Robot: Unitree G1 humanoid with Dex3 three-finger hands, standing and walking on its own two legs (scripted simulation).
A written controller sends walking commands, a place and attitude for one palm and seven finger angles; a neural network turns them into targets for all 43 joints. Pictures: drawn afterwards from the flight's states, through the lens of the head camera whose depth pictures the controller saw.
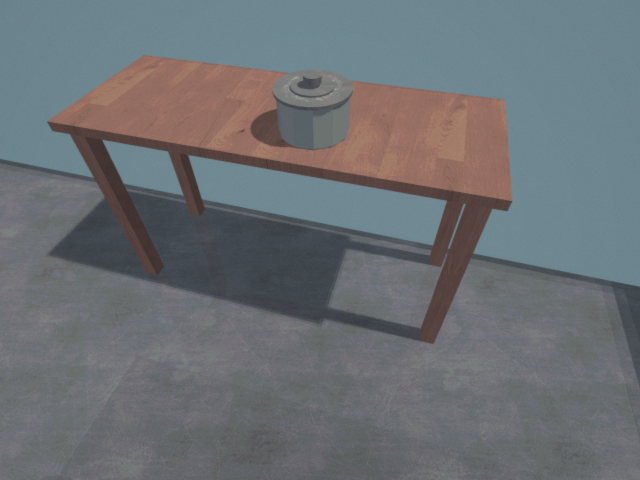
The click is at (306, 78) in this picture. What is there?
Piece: lid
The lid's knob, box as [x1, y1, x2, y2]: [303, 71, 321, 85]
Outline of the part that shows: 303,74 303,82 307,85 317,85 321,82 321,74 317,71 307,71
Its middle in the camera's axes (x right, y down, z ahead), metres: -0.02 -0.38 +0.92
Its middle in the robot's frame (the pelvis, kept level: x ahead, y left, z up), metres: +0.95 +0.07 +0.06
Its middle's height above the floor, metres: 0.84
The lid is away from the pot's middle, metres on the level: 0.00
